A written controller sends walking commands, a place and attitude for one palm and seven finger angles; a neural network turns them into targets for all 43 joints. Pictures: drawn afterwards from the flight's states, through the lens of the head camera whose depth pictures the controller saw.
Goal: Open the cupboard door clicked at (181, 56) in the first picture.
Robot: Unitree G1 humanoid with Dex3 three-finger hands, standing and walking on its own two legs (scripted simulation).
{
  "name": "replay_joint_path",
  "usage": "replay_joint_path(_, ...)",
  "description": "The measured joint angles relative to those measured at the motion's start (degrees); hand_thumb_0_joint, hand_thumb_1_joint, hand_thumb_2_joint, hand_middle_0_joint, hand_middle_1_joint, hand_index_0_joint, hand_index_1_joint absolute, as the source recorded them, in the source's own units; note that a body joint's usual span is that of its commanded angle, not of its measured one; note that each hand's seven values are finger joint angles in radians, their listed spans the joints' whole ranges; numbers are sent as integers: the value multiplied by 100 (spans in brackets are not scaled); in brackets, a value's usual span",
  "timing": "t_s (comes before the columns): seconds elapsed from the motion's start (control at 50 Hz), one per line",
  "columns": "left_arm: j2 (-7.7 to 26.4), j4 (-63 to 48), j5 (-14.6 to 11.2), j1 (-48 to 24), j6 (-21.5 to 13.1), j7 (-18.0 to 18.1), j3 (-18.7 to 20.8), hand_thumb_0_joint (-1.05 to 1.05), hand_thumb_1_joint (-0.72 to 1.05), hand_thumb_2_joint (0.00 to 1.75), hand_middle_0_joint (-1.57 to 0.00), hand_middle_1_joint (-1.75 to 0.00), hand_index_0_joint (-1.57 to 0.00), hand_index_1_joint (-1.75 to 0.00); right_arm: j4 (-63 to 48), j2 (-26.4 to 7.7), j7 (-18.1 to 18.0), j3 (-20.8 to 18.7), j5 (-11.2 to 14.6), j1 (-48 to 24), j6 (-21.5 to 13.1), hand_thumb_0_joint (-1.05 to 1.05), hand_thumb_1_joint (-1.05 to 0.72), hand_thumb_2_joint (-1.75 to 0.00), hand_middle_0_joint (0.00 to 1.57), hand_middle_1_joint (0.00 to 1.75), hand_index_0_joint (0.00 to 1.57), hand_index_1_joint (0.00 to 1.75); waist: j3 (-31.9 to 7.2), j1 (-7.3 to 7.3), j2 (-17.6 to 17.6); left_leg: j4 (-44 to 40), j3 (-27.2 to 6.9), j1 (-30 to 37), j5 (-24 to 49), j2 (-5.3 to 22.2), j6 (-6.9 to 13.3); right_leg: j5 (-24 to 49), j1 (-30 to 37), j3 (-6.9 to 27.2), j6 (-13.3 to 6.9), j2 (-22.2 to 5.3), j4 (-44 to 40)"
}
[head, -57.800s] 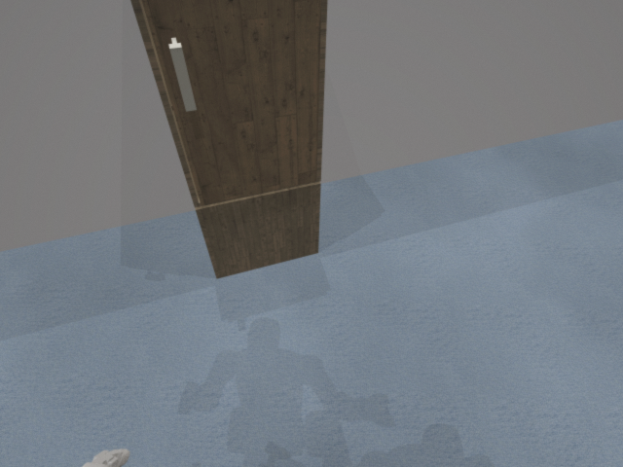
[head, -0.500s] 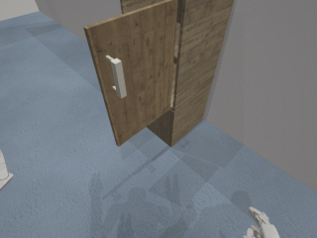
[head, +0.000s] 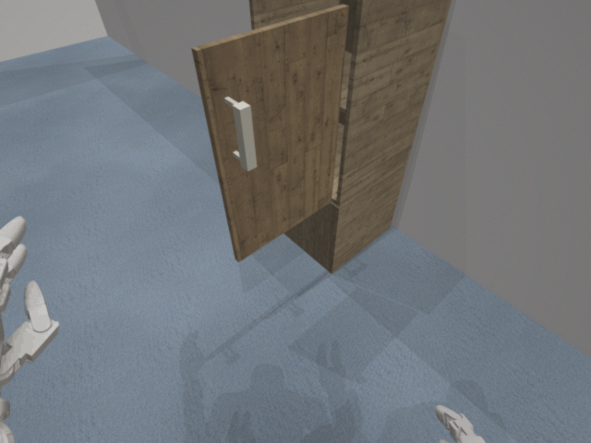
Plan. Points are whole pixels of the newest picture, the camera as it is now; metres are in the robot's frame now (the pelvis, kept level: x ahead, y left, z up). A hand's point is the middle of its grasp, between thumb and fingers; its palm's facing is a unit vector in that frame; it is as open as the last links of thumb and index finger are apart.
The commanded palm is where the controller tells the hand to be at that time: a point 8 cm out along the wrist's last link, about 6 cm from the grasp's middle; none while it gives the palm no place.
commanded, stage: stop stepping back and stand still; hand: left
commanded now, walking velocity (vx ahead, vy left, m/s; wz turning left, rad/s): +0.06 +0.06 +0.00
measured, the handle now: (239, 133) +0.67 +0.16 +0.08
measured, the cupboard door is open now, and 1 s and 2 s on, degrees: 90 90 90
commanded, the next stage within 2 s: let the arm hang, fingers relaxed in 0.06 s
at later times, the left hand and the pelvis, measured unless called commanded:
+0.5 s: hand out of the picture +0.06 +0.20 -0.17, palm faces +0.10 -0.98 -0.16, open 7.0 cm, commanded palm none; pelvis +0.00 +0.03 +0.00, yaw +3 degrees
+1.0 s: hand out of the picture +0.00 +0.27 -0.15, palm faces +0.06 -0.95 -0.31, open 7.4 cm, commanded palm none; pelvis -0.01 +0.04 +0.01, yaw +3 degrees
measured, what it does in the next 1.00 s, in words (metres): steps on the spot: left foot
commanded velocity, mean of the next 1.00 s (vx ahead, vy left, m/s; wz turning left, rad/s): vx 0.00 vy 0.00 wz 0.00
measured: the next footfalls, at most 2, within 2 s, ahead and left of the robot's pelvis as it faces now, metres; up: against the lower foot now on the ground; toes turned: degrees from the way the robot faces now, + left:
left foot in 0.14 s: +0.06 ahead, +0.15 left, +0.00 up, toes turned +4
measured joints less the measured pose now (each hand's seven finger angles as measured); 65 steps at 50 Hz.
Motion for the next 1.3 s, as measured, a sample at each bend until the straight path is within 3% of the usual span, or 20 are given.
replay_joint_path(0.08,99,-379,34,117,-25,13,-35,2,88,90,-21,-31,-21,-30,-94,-147,-104,-90,-29,48,-77,1,-91,-90,21,30,20,30,165,-45,-172,-1331,82,369,258,166,56,46,52,-45,42,-43,-100)
replay_joint_path(0.14,243,-798,-4,192,-96,75,88,2,88,90,-21,-31,-22,-30,-232,-321,-170,-206,-43,58,-171,1,-91,-90,21,30,20,30,267,-63,-80,-2463,-6,852,622,242,56,-83,-2,-107,110,41,100)
replay_joint_path(0.18,373,-625,65,28,-191,16,87,2,88,90,-21,-31,-21,-30,-153,-380,-85,-308,-27,-17,-257,1,-91,-90,20,30,20,30,279,-42,-98,-2366,9,769,640,180,-64,-72,-132,-94,215,-55,331)
replay_joint_path(0.2,394,-162,140,-238,-73,-142,-116,1,88,90,-21,-31,-21,-30,-60,-486,45,-354,-23,-55,-242,1,-91,-90,20,30,20,30,211,-27,-24,-2241,-10,642,604,129,-68,-84,-275,-52,293,-110,535)
replay_joint_path(0.26,116,1792,229,-1001,771,-512,-812,0,89,90,-20,-30,-20,-30,245,-686,226,-365,-59,-291,57,1,-91,-90,20,30,20,30,28,-81,194,-2042,-31,410,537,-70,12,-659,-519,258,400,-223,944)
replay_joint_path(0.3,-146,3146,260,-1327,1181,-639,-1195,0,90,90,-20,-30,-20,-30,392,-652,267,-289,-83,-423,209,1,-91,-90,20,30,20,30,19,-126,232,-1921,-8,342,490,-154,35,-346,-484,367,401,-265,821)
replay_joint_path(0.36,-554,4802,281,-1461,1443,-779,-1775,1,90,90,-20,-30,-20,-29,598,-440,323,-187,-80,-463,370,1,-91,-90,20,30,20,30,142,-201,235,-1912,-57,460,457,-115,-19,-461,-349,325,372,-223,833)
replay_joint_path(0.44,-951,6240,225,-1325,1508,-865,-2247,1,90,90,-20,-30,-20,-29,961,-93,389,-41,-107,-349,553,1,-91,-90,20,30,20,30,365,-187,-112,-2133,-85,707,551,-91,-22,-416,-81,295,360,-189,579)
replay_joint_path(0.52,-845,6945,123,-1414,1368,-708,-2047,-3,99,90,-21,-30,-21,-30,1425,103,365,26,-100,-188,620,1,-91,-90,20,30,20,30,538,-14,-250,-2398,-200,787,740,-23,-32,-132,132,178,354,-101,90)
replay_joint_path(0.6,-707,7556,140,-1363,1329,-734,-2057,-2,97,90,-21,-30,-21,-30,1787,58,300,-59,-85,-135,662,1,-92,-90,20,30,20,30,581,26,-112,-2614,-209,870,877,-10,1,107,293,166,379,-76,-300)
replay_joint_path(0.84,-477,8493,158,-1438,1271,-745,-2025,1,91,90,-20,-30,-20,-29,2343,-209,279,-194,-53,-180,601,1,-91,-90,20,30,20,30,490,22,195,-3149,-62,1198,1181,-150,111,324,475,299,475,-214,-597)
replay_joint_path(1.3,-301,8496,161,-2234,1126,-814,-2060,1,90,90,-20,-30,-20,-30,2550,-655,316,-233,-64,-578,508,0,-91,-90,20,30,20,30,458,-102,116,-3499,-43,1408,1309,-74,7,400,610,322,390,-129,-830)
